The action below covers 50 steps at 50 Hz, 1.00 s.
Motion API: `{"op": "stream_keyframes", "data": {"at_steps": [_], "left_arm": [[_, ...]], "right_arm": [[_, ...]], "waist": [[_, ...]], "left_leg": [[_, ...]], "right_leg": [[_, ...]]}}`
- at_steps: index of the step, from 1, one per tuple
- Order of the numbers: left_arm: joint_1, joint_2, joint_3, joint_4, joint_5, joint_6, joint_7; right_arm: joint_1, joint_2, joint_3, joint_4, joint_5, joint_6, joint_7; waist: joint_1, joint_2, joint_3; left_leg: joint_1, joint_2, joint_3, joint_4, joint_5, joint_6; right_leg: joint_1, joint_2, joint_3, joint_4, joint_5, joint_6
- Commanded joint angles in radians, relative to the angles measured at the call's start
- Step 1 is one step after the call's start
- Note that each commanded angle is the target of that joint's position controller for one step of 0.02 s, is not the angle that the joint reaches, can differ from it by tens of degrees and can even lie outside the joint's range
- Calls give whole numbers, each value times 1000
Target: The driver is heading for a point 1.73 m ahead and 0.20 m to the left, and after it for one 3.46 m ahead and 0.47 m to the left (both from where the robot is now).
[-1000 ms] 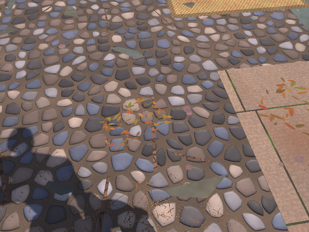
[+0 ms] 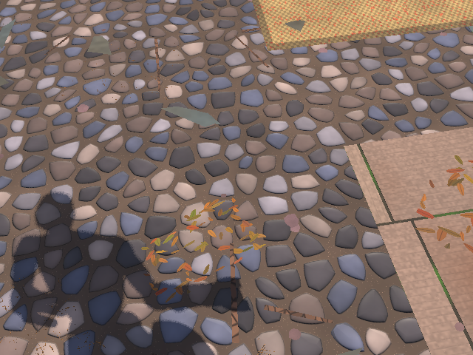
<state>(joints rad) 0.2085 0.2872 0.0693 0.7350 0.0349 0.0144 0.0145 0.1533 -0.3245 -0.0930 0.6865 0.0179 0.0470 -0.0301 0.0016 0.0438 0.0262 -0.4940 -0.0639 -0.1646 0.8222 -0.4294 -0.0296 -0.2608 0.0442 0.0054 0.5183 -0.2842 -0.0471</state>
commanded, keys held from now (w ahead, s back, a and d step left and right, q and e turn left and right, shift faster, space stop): q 0.18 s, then w+q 0.30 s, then w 0.10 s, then w+e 0.38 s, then e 0.04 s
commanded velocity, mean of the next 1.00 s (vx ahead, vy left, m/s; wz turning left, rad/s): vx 0.30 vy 0.00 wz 0.25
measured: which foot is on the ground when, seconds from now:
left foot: up 0.00-0.42, down 0.44-0.92, up 0.94-1.00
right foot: down 0.00-0.42, up 0.44-0.88, down 0.90-1.00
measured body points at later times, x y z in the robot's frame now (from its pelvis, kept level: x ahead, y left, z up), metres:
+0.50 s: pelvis +0.04 +0.06 +0.00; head +0.05 +0.09 +0.45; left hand +0.03 +0.38 -0.12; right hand +0.28 -0.15 -0.08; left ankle -0.02 +0.15 -0.74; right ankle +0.00 -0.09 -0.68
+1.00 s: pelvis +0.29 +0.13 -0.01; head +0.33 +0.14 +0.43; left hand +0.39 +0.43 -0.11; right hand +0.43 -0.13 -0.13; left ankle +0.08 +0.20 -0.63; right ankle +0.40 +0.08 -0.73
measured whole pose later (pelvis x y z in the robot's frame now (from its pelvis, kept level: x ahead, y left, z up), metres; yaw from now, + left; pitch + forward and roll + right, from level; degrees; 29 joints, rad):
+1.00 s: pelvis +0.29 +0.13 -0.01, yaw +13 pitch +1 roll -1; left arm 0.14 0.31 0.06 0.70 -0.02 -0.07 -0.05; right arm 0.32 -0.30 -0.04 0.74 0.02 -0.08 0.00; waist -0.01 0.01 0.06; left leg -0.25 -0.02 -0.04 1.20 -0.43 0.00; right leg -0.44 0.10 -0.02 0.55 -0.14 -0.10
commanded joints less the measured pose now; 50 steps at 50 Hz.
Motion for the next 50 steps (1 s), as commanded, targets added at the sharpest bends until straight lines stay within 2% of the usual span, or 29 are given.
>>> {"op": "stream_keyframes", "data": {"at_steps": [1, 2, 4, 6, 9, 13, 15, 18, 20, 21, 22, 23, 24, 25, 26, 27, 29, 31, 35, 39, 42, 43, 44, 45, 46, 47, 48, 49, 50], "left_arm": [[-112, 114, 23, -108, -9, -33, 15], [-111, 108, 20, -104, -21, -37, 20], [-66, 110, 18, -93, -20, -29, 30], [-13, 122, 25, -80, -17, -18, 39], [5, 156, 38, -74, -20, -5, 38], [20, 191, 55, -68, -36, -13, 19], [22, 201, 60, -61, -45, -26, 6], [22, 216, 67, -43, -63, -41, -12], [-16, 206, 63, -37, -81, -42, -17], [-17, 164, 49, -34, -74, -47, -17], [-60, 93, 23, -63, -41, -53, -20], [-122, 59, 11, -152, -18, -79, -17], [-158, 138, 28, -154, -51, -103, -28], [-135, 171, 35, -144, -72, -117, -43], [-102, 179, 39, -111, -59, -121, -48], [-93, 179, 40, -96, -36, -123, -48], [-70, 147, 32, -73, -24, -120, -55], [-81, 109, 14, -61, -33, -112, -58], [-206, 63, -16, -86, -57, -109, -68], [-261, 70, -20, -111, -65, -113, -90], [-219, 96, -10, -112, -57, -114, -99], [-164, 117, 2, -101, -55, -109, -94], [-53, 150, 21, -76, -54, -103, -88], [77, 187, 41, -54, -57, -95, -75], [213, 293, 70, -49, -47, -87, -59], [223, 252, 58, -41, -66, -91, -63], [190, 203, 44, -44, -64, -90, -58], [126, 184, 37, -62, -54, -88, -51], [56, 165, 29, -76, -47, -88, -48]], "right_arm": [[64, -137, -51, -29, -4, -8, -8], [66, -119, -46, -25, -6, -2, -10], [34, -91, -35, -46, 5, -1, -4], [-26, -71, -23, -81, 12, -2, 3], [-56, -56, -10, -114, 7, 2, 17], [-100, -56, 0, -152, 6, 5, 36], [-111, -58, 1, -164, 6, -1, 45], [-90, -54, 1, -161, 9, -14, 60], [26, -56, -8, -112, 7, -19, 65], [144, -100, -32, -70, 11, -19, 58], [302, -190, -64, -37, 17, -23, 43], [305, -296, -74, -71, 13, -51, 47], [278, -203, -49, -73, 9, -79, 55], [223, -139, -23, -73, 3, -94, 54], [174, -98, -9, -80, 1, -101, 51], [130, -85, -1, -85, -1, -100, 47], [108, -100, 2, -92, -16, -104, 34], [118, -117, -1, -77, -18, -108, 24], [189, -131, 0, -29, -17, -119, 18], [230, -139, -4, 21, -10, -123, 20], [214, -158, -12, 28, -13, -112, 10], [213, -169, -15, 26, -17, -104, 4], [204, -172, -14, 21, -22, -92, -1], [203, -165, -8, 13, -23, -87, -8], [290, -90, 17, -29, -40, -104, -3], [315, -39, 43, -18, -36, -133, 14], [202, -117, 25, -48, 7, -163, 34], [113, -123, 29, -82, 26, -179, 39], [70, -114, 31, -94, 7, -187, 35]], "waist": [[-48, -118, -37], [-36, -127, -31], [-10, -145, -39], [31, -163, -48], [52, -177, -64], [82, -189, -34], [82, -187, -8], [59, -175, -6], [-15, -150, -35], [-65, -101, -87], [-129, 103, -133], [-112, 255, -132], [-131, 129, -101], [-85, 139, -29], [-54, 83, 11], [-31, 71, 29], [-8, 69, 12], [-14, 43, 3], [-75, 52, 54], [-82, 32, 101], [-42, 49, 39], [-13, 71, -19], [46, 74, -98], [117, 46, -173], [108, -150, -325], [87, -274, -463], [125, -184, -360], [108, -121, -217], [60, -30, -100]], "left_leg": [[-154, 35, -8, 332, -36, -27], [-178, 40, -1, 370, 4, -44], [-179, 44, 49, 366, 48, -71], [-203, 62, 78, 278, 68, -92], [-151, 96, 113, 156, 54, -101], [-73, 128, 176, 17, 46, -59], [-38, 125, 201, -60, 30, -22], [68, 109, 238, -196, 40, 38], [269, 61, 291, -350, 135, 78], [465, 35, 272, -378, 136, 111], [682, 211, -11, -444, 134, 189], [785, 422, -548, -559, -42, 391], [737, 448, -540, -620, -110, 420], [673, 414, -418, -626, -65, 377], [610, 359, -298, -618, 39, 332], [554, 318, -215, -621, 173, 300], [480, 268, -103, -633, 429, 274], [460, 246, -8, -639, 537, 255], [410, 230, 92, -691, 480, 216], [505, 291, 126, -699, 485, 209], [607, 308, 175, -574, 858, 177], [637, 302, 190, -481, 1066, 162], [634, 278, 220, -313, 1225, 143], [500, 248, 252, -91, 1192, 105], [109, 148, 256, 321, 768, 38], [-126, -40, 111, 592, -102, -3], [-240, 28, 7, 640, -70, 23], [-254, 74, 23, 585, -10, 40], [-228, 107, 45, 488, 26, 41]], "right_leg": [[115, -325, 279, -220, 303, -156], [144, -313, 230, -203, 392, -150], [182, -283, 139, -192, 510, -158], [264, -296, 113, -190, 535, -173], [301, -331, 87, -195, 522, -189], [234, -358, 83, -302, 39, -187], [216, -367, 71, -321, -51, -174], [195, -374, 26, -295, -32, -151], [107, -340, -54, -183, 5, -108], [0, -292, -126, -25, 69, -65], [-240, -198, -218, 346, -67, 18], [-631, -25, -105, 610, -352, 76], [-701, -80, 43, 706, -314, 68], [-702, -121, 47, 678, -200, 45], [-660, -151, 37, 630, -100, 43], [-612, -163, 33, 556, -29, 53], [-509, -150, 3, 501, 97, 80], [-472, -142, -16, 394, 198, 97], [-384, -114, -47, 141, 385, 78], [-402, -96, -26, 29, 388, 19], [-329, -39, -49, 15, 280, -33], [-253, -3, -75, 36, 227, -52], [-112, 41, -106, 37, 198, -78], [124, 35, -72, 22, 233, -113], [545, -218, 344, 46, 186, -269], [715, -382, 820, -150, -4, -405], [649, -353, 763, -216, -146, -341], [490, -324, 626, -232, -63, -294], [303, -284, 516, -241, 142, -271]]}}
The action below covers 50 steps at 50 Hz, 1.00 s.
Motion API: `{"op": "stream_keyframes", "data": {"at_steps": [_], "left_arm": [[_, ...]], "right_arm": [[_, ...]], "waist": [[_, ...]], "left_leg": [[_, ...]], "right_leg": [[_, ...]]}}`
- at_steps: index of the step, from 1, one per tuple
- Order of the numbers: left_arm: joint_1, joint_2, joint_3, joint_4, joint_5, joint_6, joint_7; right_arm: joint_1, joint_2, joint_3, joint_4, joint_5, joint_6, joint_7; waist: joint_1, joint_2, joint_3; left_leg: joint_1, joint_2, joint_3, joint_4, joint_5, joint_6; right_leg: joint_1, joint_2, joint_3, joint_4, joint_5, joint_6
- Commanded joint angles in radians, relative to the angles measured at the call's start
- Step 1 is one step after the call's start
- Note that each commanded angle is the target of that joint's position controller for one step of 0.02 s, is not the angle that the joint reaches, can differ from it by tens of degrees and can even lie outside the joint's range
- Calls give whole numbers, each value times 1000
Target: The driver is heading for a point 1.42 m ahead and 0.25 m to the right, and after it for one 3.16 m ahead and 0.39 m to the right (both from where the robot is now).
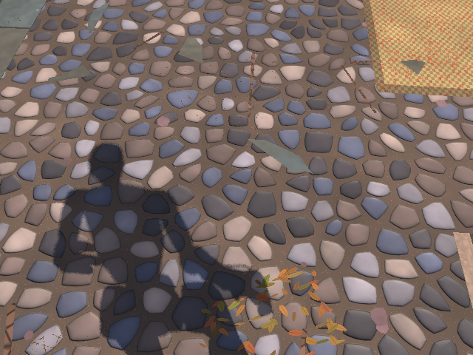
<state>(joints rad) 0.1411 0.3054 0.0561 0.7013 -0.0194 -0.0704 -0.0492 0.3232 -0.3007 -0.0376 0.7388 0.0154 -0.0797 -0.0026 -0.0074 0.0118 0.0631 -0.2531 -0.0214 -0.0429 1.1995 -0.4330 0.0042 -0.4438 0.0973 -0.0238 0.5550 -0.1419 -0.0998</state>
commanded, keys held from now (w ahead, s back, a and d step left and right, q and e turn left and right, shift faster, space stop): e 0.44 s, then w+e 0.18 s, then w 0.22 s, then w+q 0.16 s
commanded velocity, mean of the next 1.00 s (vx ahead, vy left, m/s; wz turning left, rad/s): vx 0.27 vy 0.00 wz -0.41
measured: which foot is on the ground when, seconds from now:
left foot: up 0.00-0.32, down 0.34-0.76, up 0.78-1.00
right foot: down 0.00-0.34, up 0.36-0.76, down 0.78-1.00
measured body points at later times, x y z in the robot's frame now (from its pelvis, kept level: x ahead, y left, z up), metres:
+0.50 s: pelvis +0.18 +0.05 +0.01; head +0.22 +0.05 +0.46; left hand +0.40 +0.29 -0.10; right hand +0.27 -0.26 -0.07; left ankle +0.29 +0.13 -0.72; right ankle +0.10 -0.07 -0.64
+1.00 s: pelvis +0.29 -0.05 +0.03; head +0.29 -0.08 +0.47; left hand +0.44 +0.18 -0.08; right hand +0.31 -0.36 -0.09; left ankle +0.47 +0.05 -0.65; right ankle +0.17 -0.09 -0.72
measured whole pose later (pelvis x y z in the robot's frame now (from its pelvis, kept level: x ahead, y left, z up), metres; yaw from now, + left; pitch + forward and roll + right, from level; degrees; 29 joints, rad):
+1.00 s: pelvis +0.29 -0.05 +0.03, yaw -26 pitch +2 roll +1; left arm 0.40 0.25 0.03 0.76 0.01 -0.06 0.00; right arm 0.20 -0.31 -0.07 0.73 0.02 -0.06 0.04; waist 0.04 0.05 -0.02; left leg -0.69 0.07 -0.02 0.91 -0.05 -0.02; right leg -0.03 0.01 -0.04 0.27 -0.27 -0.05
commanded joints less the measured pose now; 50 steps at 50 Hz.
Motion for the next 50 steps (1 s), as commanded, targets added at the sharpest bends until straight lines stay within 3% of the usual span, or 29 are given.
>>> {"op": "stream_keyframes", "data": {"at_steps": [1, 2, 4, 6, 9, 12, 14, 16, 17, 18, 19, 20, 21, 22, 25, 28, 30, 35, 37, 38, 39, 40, 41, 42, 44, 47, 50], "left_arm": [[76, 124, 34, -58, 16, -5, 20], [51, 122, 33, -73, 24, -1, 25], [30, 134, 36, -67, 22, 0, 35], [26, 165, 46, -60, 19, 6, 45], [52, 168, 52, -40, -3, 37, 63], [83, 163, 52, -28, -9, 67, 75], [73, 152, 51, -36, -4, 79, 79], [34, 124, 44, -54, -5, 83, 81], [62, 66, 26, -69, 9, 79, 78], [211, 18, 13, -57, 27, 73, 75], [270, 95, 24, -58, 9, 73, 70], [221, 170, 49, -37, -4, 86, 75], [158, 186, 58, -38, -8, 105, 82], [132, 175, 60, -42, -9, 124, 87], [120, 99, 42, -72, -4, 130, 79], [56, 82, 34, -105, 2, 109, 62], [37, 70, 28, -114, 7, 97, 50], [102, 63, 25, -74, 7, 81, 32], [200, 52, 25, -19, 7, 72, 31], [273, 66, 31, 11, 4, 69, 36], [363, 132, 45, 21, 7, 64, 49], [341, 271, 71, -9, 17, 52, 45], [310, 217, 62, -21, 24, 30, 44], [260, 162, 42, -25, 21, 15, 44], [200, 114, 23, -31, 16, 5, 45], [216, 98, 17, -19, 32, -4, 57], [233, 106, 19, 2, 35, -8, 63]], "right_arm": [[-98, -151, -35, -143, -17, -53, -1], [-73, -148, -37, -141, -26, -40, -3], [-18, -114, -27, -128, -37, -16, -11], [-35, -83, -16, -136, -43, -1, -23], [-114, -67, -10, -148, -36, 11, -25], [-191, -79, -15, -170, -20, 13, -16], [-187, -106, -31, -175, -19, 8, -11], [-133, -117, -43, -161, -27, -7, -11], [-102, -167, -54, -167, -43, -12, -20], [-122, -198, -55, -194, -67, 3, -29], [-77, -191, -63, -169, -57, 23, -23], [-107, -134, -50, -188, -44, 30, -23], [-135, -98, -41, -190, -42, 39, -25], [-171, -86, -34, -198, -39, 47, -27], [-167, -113, -46, -172, -37, 55, -39], [-125, -134, -61, -151, -24, 46, -42], [-128, -157, -73, -142, -15, 37, -36], [-146, -173, -80, -107, 12, 31, 3], [-154, -143, -69, -90, 18, 37, 13], [-159, -90, -51, -85, 8, 34, 18], [-191, 2, -20, -107, -21, 26, 32], [-221, -38, -33, -159, -9, 9, 28], [-261, -113, -50, -163, 18, -7, 24], [-236, -131, -57, -150, 26, -12, 28], [-201, -125, -59, -108, -5, -13, 30], [-191, -76, -46, -84, -1, -2, 39], [-244, -40, -31, -96, 9, 6, 44]], "waist": [[30, 14, -100], [0, -11, -87], [-34, -36, -91], [-35, -52, -102], [1, -83, -157], [33, -108, -168], [22, -125, -169], [-23, -137, -160], [-15, -45, -222], [65, 192, -267], [66, 302, -332], [36, 173, -263], [20, 103, -211], [20, 86, -171], [14, 165, -131], [-24, 157, -142], [-26, 140, -144], [11, 126, -116], [60, 87, -106], [90, 39, -108], [114, -175, -119], [100, -272, -43], [115, -190, 0], [78, -190, 36], [51, -155, 23], [47, -112, -15], [69, -101, 4]], "left_leg": [[-397, 95, -67, 40, 50, -2], [-337, 98, -60, 20, 49, -19], [-279, 95, -29, -80, 67, -60], [-240, 62, 3, -225, 145, -91], [-163, 15, 2, -423, 356, -109], [-159, -13, -30, -560, 397, -107], [-142, -18, -60, -640, 348, -89], [-40, 8, -53, -794, 465, -45], [105, 169, -167, -806, 643, 17], [297, 389, -398, -758, 998, 153], [315, 496, -625, -817, 804, 270], [261, 426, -535, -831, 622, 253], [199, 362, -402, -832, 499, 209], [128, 316, -314, -851, 441, 190], [34, 235, -172, -958, 138, 171], [94, 288, -175, -1000, 30, 196], [91, 309, -150, -1015, 10, 198], [-20, 302, -66, -1015, -23, 190], [-112, 260, -12, -930, -89, 154], [-205, 216, 43, -813, -101, 109], [-381, 116, 161, -451, -105, 16], [-654, 18, 110, -247, -161, -7], [-702, 84, 7, -139, -92, 8], [-731, 111, -10, -133, 29, 20], [-688, 136, -8, -179, 188, 7], [-602, 122, 13, -223, 368, -23], [-520, 90, 17, -377, 484, -32]], "right_leg": [[365, -305, 448, -278, 227, -202], [275, -281, 400, -284, 377, -207], [164, -254, 313, -287, 573, -214], [97, -211, 248, -275, 643, -195], [94, -155, 220, -224, 513, -124], [160, -167, 306, -166, 337, -91], [211, -180, 392, -103, 246, -71], [212, -140, 420, -2, 159, -21], [154, -80, 361, 161, -28, 27], [-43, 51, 245, 387, -554, 91], [-143, 9, 188, 565, -585, 128], [-173, -38, 185, 666, -497, 157], [-192, -60, 162, 702, -417, 173], [-181, -78, 150, 715, -373, 187], [-142, -103, 55, 608, -259, 188], [-152, -141, 42, 475, -256, 165], [-108, -160, 34, 372, -246, 139], [137, -127, -35, 94, -205, 69], [322, -82, -73, -69, -134, 36], [447, -97, -26, -116, -170, 16], [568, -317, 304, -252, -296, -48], [540, -493, 677, -368, -511, -214], [486, -494, 686, -410, -592, -241], [480, -455, 596, -404, -536, -204], [474, -379, 403, -400, -296, -132], [451, -324, 198, -410, 34, -88], [403, -293, 57, -424, 124, -61]]}}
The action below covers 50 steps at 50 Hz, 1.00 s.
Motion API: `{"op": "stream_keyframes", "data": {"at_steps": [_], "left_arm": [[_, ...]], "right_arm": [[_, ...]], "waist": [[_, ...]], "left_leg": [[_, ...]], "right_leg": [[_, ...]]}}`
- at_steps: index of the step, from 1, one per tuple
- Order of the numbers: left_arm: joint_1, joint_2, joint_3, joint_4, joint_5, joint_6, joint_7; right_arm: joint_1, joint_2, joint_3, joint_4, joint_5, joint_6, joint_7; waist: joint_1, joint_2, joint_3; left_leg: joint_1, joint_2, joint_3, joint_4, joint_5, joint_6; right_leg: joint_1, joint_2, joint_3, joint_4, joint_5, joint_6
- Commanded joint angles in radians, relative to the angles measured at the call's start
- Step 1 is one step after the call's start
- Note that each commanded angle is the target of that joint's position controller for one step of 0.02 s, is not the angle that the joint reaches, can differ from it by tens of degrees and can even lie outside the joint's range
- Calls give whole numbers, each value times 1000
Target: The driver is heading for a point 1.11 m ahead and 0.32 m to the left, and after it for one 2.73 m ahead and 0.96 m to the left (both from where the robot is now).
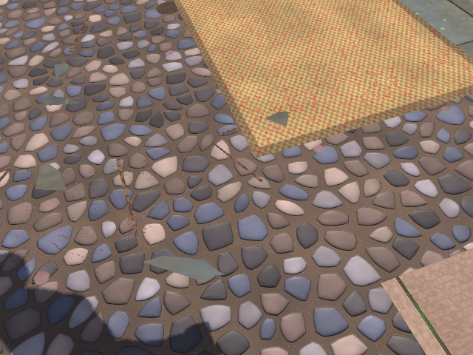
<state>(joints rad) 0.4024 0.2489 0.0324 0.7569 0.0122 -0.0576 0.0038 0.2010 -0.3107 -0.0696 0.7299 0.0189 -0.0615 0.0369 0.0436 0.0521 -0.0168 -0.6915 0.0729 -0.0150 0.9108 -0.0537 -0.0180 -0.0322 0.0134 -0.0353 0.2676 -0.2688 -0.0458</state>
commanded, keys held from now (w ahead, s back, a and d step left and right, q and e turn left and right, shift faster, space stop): w+q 0.82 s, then w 0.18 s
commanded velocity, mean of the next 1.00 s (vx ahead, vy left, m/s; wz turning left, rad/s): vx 0.49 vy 0.00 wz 0.46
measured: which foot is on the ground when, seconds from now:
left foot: up 0.00-0.22, down 0.24-0.70, up 0.72-1.00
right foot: down 0.00-0.26, up 0.28-0.68, down 0.70-1.00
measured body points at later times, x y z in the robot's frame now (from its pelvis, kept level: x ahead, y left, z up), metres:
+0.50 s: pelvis +0.28 +0.06 +0.00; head +0.31 +0.07 +0.44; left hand +0.38 +0.36 -0.09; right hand +0.45 -0.19 -0.11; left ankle +0.27 +0.13 -0.75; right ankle +0.43 -0.10 -0.68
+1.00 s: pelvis +0.55 +0.08 +0.00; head +0.57 +0.09 +0.45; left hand +0.43 +0.34 -0.12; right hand +0.84 -0.04 -0.09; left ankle +0.56 +0.28 -0.68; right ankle +0.58 -0.03 -0.75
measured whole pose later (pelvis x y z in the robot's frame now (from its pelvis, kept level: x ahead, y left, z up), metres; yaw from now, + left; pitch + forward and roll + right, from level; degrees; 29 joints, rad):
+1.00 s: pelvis +0.55 +0.08 +0.00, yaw +32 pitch +1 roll -1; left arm 0.37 0.26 0.06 0.79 0.00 -0.09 -0.01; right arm 0.17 -0.30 -0.06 0.66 0.01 -0.02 0.01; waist 0.07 0.05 0.02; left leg -0.65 0.06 -0.08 0.92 -0.17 -0.01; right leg -0.10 0.01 -0.09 0.30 -0.21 -0.02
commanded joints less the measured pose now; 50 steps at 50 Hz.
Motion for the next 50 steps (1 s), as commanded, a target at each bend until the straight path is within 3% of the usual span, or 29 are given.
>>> {"op": "stream_keyframes", "data": {"at_steps": [1, 6, 8, 10, 11, 12, 13, 14, 15, 16, 17, 18, 19, 22, 25, 27, 29, 31, 33, 34, 35, 36, 37, 38, 39, 40, 43, 47, 50], "left_arm": [[-24, 168, 44, -46, 2, -23, 11], [26, 185, 51, 8, -17, -18, 13], [16, 200, 56, 15, -19, -8, 18], [6, 232, 65, 9, -17, 7, 31], [-3, 244, 68, 5, -14, 17, 38], [-11, 246, 66, -5, -16, 16, 44], [77, 139, 32, -52, 11, -5, 33], [90, 112, 8, -57, 5, -44, 13], [-50, 197, 35, -89, -40, -70, -3], [-122, 193, 28, -121, -54, -85, -5], [-147, 179, 27, -124, -34, -91, 1], [-137, 186, 36, -121, -14, -83, 7], [-113, 182, 38, -118, -7, -69, 7], [-98, 146, 30, -122, 9, -41, 12], [-226, 107, 13, -156, 12, -43, 13], [-313, 96, 8, -173, 2, -52, 6], [-355, 117, 15, -185, -15, -59, -3], [-356, 150, 29, -190, -22, -65, -10], [-307, 173, 46, -183, -26, -72, -14], [-235, 185, 58, -165, -24, -75, -11], [-126, 222, 72, -157, -8, -81, -4], [-20, 302, 90, -148, 15, -75, 3], [38, 295, 96, -112, -1, -62, -9], [-14, 212, 75, -133, -8, -58, -8], [-61, 179, 63, -136, -6, -50, -4], [-105, 156, 53, -135, 0, -46, -2], [-132, 121, 43, -106, 1, -53, -2], [-105, 157, 57, -57, -8, -61, -9], [-102, 181, 62, -30, -20, -50, -8]], "right_arm": [[-149, -22, 6, -96, 8, -12, 9], [-259, -2, 22, -146, 9, -19, 43], [-254, -16, 18, -158, 6, -22, 55], [-167, -62, -4, -148, 0, -14, 53], [-42, -104, -26, -122, 3, -10, 46], [104, -154, -51, -94, 6, -4, 29], [215, -261, -76, -82, -5, 3, 11], [212, -230, -64, -90, 8, -2, 9], [199, -173, -49, -84, 0, -1, 3], [145, -148, -42, -86, 2, -3, -2], [78, -130, -34, -96, 1, -4, -4], [28, -104, -25, -110, -8, -7, -7], [-1, -97, -23, -124, -17, -6, -11], [-11, -111, -28, -112, -10, -13, -22], [13, -136, -36, -96, -3, -8, -37], [59, -146, -39, -80, 4, 2, -42], [99, -153, -42, -64, 10, 10, -45], [113, -142, -40, -57, 14, 16, -48], [103, -137, -40, -61, 7, 21, -48], [101, -112, -33, -63, 3, 22, -46], [112, -53, -12, -72, -4, 18, -40], [216, 25, 11, -91, -1, 9, -38], [239, -32, 9, -111, 25, 4, -39], [173, -121, -14, -98, 27, 9, -43], [92, -135, -21, -112, 14, 16, -44], [60, -122, -22, -121, 3, 19, -43], [66, -61, -18, -121, 8, 32, -32], [2, -17, -1, -134, -5, 32, -30], [-80, -1, 12, -142, -8, 17, -13]], "waist": [[27, -144, 97], [57, -121, 154], [32, -134, 126], [-28, -182, 29], [-96, -185, -51], [-182, -148, -128], [-148, 85, -278], [-131, 133, -448], [-179, 55, -338], [-154, 0, -192], [-102, -77, -88], [-61, -68, -40], [-31, -35, -20], [-5, -11, 12], [-50, 0, 36], [-96, 10, 26], [-113, 23, 14], [-103, 39, 5], [-64, 65, -4], [-24, 65, -27], [29, 10, -118], [14, -232, -261], [11, -406, -280], [39, -252, -151], [41, -181, -62], [22, -146, -11], [-16, -185, 32], [-19, -134, 50], [-1, -124, 58]], "left_leg": [[-52, -15, 0, -148, 139, -6], [-26, -38, 39, -328, 145, 49], [16, -69, 72, -353, 65, 87], [148, -134, 127, -332, -47, 129], [312, -170, 140, -342, -60, 157], [590, -157, 78, -382, -4, 199], [1043, 114, -360, -348, -17, 352], [1194, 276, -829, -528, -197, 485], [1116, 234, -712, -586, -249, 410], [951, 195, -574, -605, -219, 366], [773, 150, -479, -628, -125, 339], [646, 111, -407, -652, -39, 327], [555, 88, -380, -681, -2, 331], [394, 55, -291, -712, 97, 338], [321, -10, -216, -696, 50, 287], [324, -22, -223, -672, -19, 257], [375, 2, -279, -637, -79, 245], [448, 30, -353, -571, -137, 226], [483, 46, -408, -495, -139, 202], [469, 19, -399, -429, -131, 177], [410, -38, -342, -230, -164, 140], [144, -175, -193, 109, -463, 67], [-82, -144, -146, 327, -557, 45], [-133, -92, -167, 413, -457, 35], [-130, -62, -129, 419, -375, 28], [-98, -34, -120, 381, -312, 24], [4, 4, -96, 287, -239, 19], [-25, 5, -97, 85, -150, 10], [17, 13, -46, -116, -17, 10]], "right_leg": [[-23, -207, 38, -147, 256, -110], [75, -264, -29, -132, 356, -101], [143, -278, -58, -51, 629, -84], [202, -275, -86, 127, 1040, -59], [175, -261, -104, 302, 1145, -42], [5, -232, -119, 535, 1058, -9], [-428, -109, -103, 944, 378, 51], [-638, 56, 96, 1178, -299, 74], [-739, -13, 181, 1204, -234, 55], [-753, -58, 162, 1129, -156, 38], [-719, -93, 145, 1029, -108, 39], [-653, -120, 142, 959, -72, 47], [-599, -129, 140, 935, -54, 60], [-551, -132, 100, 800, -5, 112], [-507, -100, 80, 548, 211, 132], [-446, -56, 73, 395, 336, 136], [-422, -36, 95, 321, 356, 134], [-406, -36, 129, 263, 308, 116], [-338, -32, 126, 236, 215, 80], [-234, -33, 111, 204, 195, 52], [-42, -129, 189, 200, 148, -3], [292, -363, 533, 152, 12, -125], [344, -468, 880, 46, -297, -202], [244, -419, 779, 12, -395, -165], [136, -374, 610, 14, -280, -127], [39, -327, 487, 0, -141, -114], [-95, -252, 290, -67, 48, -113], [-75, -267, 194, -115, 194, -160], [-59, -251, 113, -127, 252, -152]]}}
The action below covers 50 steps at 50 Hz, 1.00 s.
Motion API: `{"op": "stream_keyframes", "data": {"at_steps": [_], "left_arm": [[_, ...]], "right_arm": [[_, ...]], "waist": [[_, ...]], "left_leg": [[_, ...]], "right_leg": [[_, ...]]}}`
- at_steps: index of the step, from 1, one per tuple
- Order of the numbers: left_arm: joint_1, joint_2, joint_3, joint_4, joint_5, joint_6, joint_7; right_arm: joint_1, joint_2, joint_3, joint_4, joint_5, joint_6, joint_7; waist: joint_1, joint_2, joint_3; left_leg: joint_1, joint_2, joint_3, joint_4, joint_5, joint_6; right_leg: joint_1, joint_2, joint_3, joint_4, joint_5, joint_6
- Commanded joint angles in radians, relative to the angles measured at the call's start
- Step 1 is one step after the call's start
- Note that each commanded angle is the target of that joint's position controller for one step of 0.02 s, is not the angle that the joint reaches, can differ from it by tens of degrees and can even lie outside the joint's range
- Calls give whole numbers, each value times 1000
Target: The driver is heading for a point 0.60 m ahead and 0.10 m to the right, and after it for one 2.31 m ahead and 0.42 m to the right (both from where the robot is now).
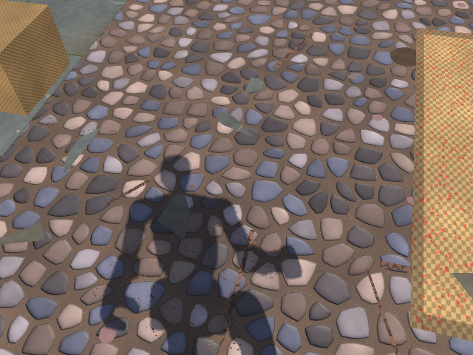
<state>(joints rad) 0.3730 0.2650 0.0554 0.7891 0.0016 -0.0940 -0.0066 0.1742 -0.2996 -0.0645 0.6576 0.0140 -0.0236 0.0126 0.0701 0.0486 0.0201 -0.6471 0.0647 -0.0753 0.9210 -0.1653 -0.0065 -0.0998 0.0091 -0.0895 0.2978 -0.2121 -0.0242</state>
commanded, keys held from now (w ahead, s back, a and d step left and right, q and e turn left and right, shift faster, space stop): w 0.18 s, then w+e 0.82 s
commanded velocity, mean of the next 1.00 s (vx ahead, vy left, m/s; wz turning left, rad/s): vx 0.50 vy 0.00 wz -0.29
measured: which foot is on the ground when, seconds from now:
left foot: up 0.00-0.18, down 0.20-0.74, up 0.76-1.00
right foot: down 0.00-0.20, up 0.22-0.74, down 0.76-1.00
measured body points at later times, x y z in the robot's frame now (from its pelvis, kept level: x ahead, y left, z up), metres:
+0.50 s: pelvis +0.27 +0.07 +0.00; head +0.28 +0.07 +0.45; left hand +0.42 +0.33 -0.11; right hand +0.30 -0.21 -0.12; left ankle +0.23 +0.15 -0.75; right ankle +0.37 -0.12 -0.67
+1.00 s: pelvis +0.54 -0.03 +0.00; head +0.57 -0.05 +0.45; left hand +0.71 +0.21 -0.11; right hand +0.61 -0.35 -0.09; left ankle +0.69 +0.13 -0.67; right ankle +0.52 -0.09 -0.75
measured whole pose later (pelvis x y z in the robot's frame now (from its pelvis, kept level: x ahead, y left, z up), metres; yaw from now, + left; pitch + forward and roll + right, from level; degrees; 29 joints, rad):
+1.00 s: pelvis +0.54 -0.03 +0.00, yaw -22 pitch +1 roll +0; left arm 0.31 0.28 0.07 0.71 -0.01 -0.05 -0.01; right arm 0.10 -0.30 -0.06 0.72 -0.01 -0.10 0.00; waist 0.04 0.03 0.05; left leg -0.63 0.10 -0.09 0.95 -0.21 -0.05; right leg -0.20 0.12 0.07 0.35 -0.16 -0.11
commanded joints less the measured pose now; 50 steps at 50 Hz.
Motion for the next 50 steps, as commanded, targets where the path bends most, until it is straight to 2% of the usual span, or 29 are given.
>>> {"op": "stream_keyframes", "data": {"at_steps": [1, 4, 7, 8, 9, 10, 11, 12, 13, 14, 15, 16, 18, 21, 23, 27, 32, 35, 36, 37, 38, 39, 40, 41, 42, 43, 44, 46, 50], "left_arm": [[-62, 174, 41, -51, -14, -10, 4], [-5, 197, 46, -12, -26, 3, 3], [9, 216, 52, 18, -37, 20, 5], [0, 225, 54, 24, -39, 26, 7], [-13, 224, 52, 28, -41, 31, 10], [2, 193, 37, 32, -36, 32, 12], [8, 117, 5, 0, 2, 27, 11], [103, 41, -17, -11, -15, 8, 5], [17, 157, 13, -2, -43, -2, 3], [-53, 181, 24, -28, -56, -6, 1], [-78, 164, 23, -25, -45, -3, 6], [-78, 153, 27, -21, -31, 7, 9], [-30, 114, 25, 0, -34, 32, 7], [-67, 87, 24, -14, -33, 53, 11], [-111, 79, 22, -31, -28, 51, 7], [-235, 54, 7, -73, -22, 45, -18], [-366, 48, -2, -156, -23, 44, -53], [-311, 90, 20, -176, -24, 52, -63], [-222, 122, 38, -162, -26, 56, -61], [-72, 172, 68, -129, -27, 58, -50], [72, 253, 100, -98, -27, 70, -27], [28, 339, 107, -110, -32, 60, -22], [60, 252, 83, -132, -24, 47, -26], [20, 206, 69, -127, -16, 35, -27], [-44, 182, 62, -134, -20, 29, -26], [-107, 151, 52, -147, -19, 28, -24], [-139, 131, 44, -165, -6, 27, -18], [-150, 140, 46, -172, -9, 24, -10], [-98, 184, 58, -151, -17, 28, 14]], "right_arm": [[-88, -7, 11, -75, -2, -27, 17], [-170, -12, 14, -98, 6, -35, 28], [-190, -42, 5, -113, 7, -40, 34], [-150, -59, -4, -104, 3, -41, 34], [-48, -86, -22, -73, -3, -42, 30], [104, -135, -48, -25, -7, -40, 19], [284, -225, -70, 1, -18, -33, 0], [273, -256, -65, -1, -23, -34, 3], [245, -164, -45, -1, -14, -40, 6], [187, -129, -31, 4, -9, -46, 7], [123, -95, -20, 6, -11, -52, 10], [74, -64, -14, 7, -15, -59, 14], [39, -46, -15, 22, -26, -80, 13], [49, -63, -25, 60, -35, -97, 4], [63, -73, -28, 80, -36, -96, -5], [84, -105, -33, 107, -26, -86, -20], [162, -136, -45, 155, -6, -48, -27], [138, -178, -55, 148, 1, -24, -39], [127, -190, -58, 144, 3, -15, -43], [104, -192, -56, 138, 8, -12, -47], [118, -158, -40, 122, -7, -22, -49], [222, -2, 8, 72, -38, -52, -26], [108, -85, -3, 62, -2, -94, -10], [10, -126, -14, 27, 32, -115, -2], [-1, -114, -10, 26, 22, -125, -7], [2, -118, -16, 39, -5, -123, -14], [25, -123, -22, 43, -15, -112, -14], [47, -105, -21, 43, -26, -89, -14], [-81, -56, -2, 3, -32, -72, -18]], "waist": [[-15, -118, 28], [10, -122, 49], [-10, -138, 54], [-43, -144, 27], [-106, -135, -37], [-172, -113, -136], [-228, 62, -292], [-158, 258, -397], [-196, 115, -287], [-173, 92, -159], [-136, 35, -102], [-106, 46, -54], [-65, 64, -43], [-56, 15, 0], [-66, 5, 19], [-110, -13, 60], [-149, -24, 94], [-88, 31, 13], [-35, 44, -41], [52, 28, -117], [108, -78, -206], [-31, -312, -286], [52, -182, -379], [56, -138, -230], [5, -53, -140], [-35, -34, -86], [-68, -59, -75], [-92, -69, -61], [-55, -92, -16]], "left_leg": [[-2, 17, 34, -182, 127, 0], [48, 2, 65, -290, 140, 14], [90, -17, 78, -363, 59, 57], [166, -39, 98, -391, 42, 75], [325, -70, 126, -435, 68, 101], [574, -64, 111, -429, 84, 128], [883, 179, -170, -403, 122, 195], [1048, 351, -603, -559, -112, 325], [948, 324, -553, -611, -213, 286], [825, 291, -398, -631, -177, 248], [709, 246, -297, -661, -100, 224], [623, 206, -209, -696, -34, 209], [532, 178, -102, -751, 76, 200], [510, 179, 14, -784, 220, 204], [533, 171, 76, -794, 258, 198], [562, 162, 185, -818, 265, 171], [750, 216, 242, -740, 403, 155], [798, 217, 282, -557, 858, 123], [784, 209, 291, -422, 967, 112], [695, 177, 309, -218, 931, 84], [454, 126, 307, 84, 597, 40], [-5, -99, 190, 428, -393, -23], [-111, -97, -26, 510, -421, -2], [-172, -48, -31, 469, -320, 25], [-136, -3, -25, 373, -235, 34], [-76, 25, -18, 287, -192, 24], [-7, 44, -25, 249, -158, 14], [38, 45, -5, 174, -128, -22], [58, 9, 25, -106, 82, -73]], "right_leg": [[5, -240, 145, -157, 200, -168], [38, -260, 128, -150, 204, -158], [112, -296, 130, -102, 298, -140], [123, -292, 114, -44, 429, -127], [105, -259, 70, 85, 586, -103], [0, -209, 38, 280, 595, -72], [-247, -136, 10, 639, 198, -26], [-549, 19, 125, 907, -385, 11], [-646, -30, 219, 995, -356, 4], [-680, -71, 201, 979, -256, -8], [-640, -112, 187, 935, -167, -3], [-604, -136, 189, 886, -101, 6], [-515, -154, 196, 867, -24, 20], [-569, -147, 218, 805, 62, 39], [-606, -138, 225, 704, 156, 45], [-578, -121, 143, 475, 308, 29], [-639, -101, 71, 343, 218, -20], [-485, -13, -16, 339, 69, -76], [-369, 26, -34, 340, 27, -101], [-145, 62, -27, 273, 72, -139], [157, -41, 169, 232, 79, -196], [477, -295, 749, 144, -71, -394], [516, -338, 913, 12, -158, -408], [408, -310, 762, -14, -88, -351], [257, -264, 640, -14, 14, -314], [129, -223, 547, -25, 121, -290], [46, -197, 498, -46, 198, -284], [-44, -172, 446, -73, 292, -288], [-154, -103, 340, -76, 303, -244]]}}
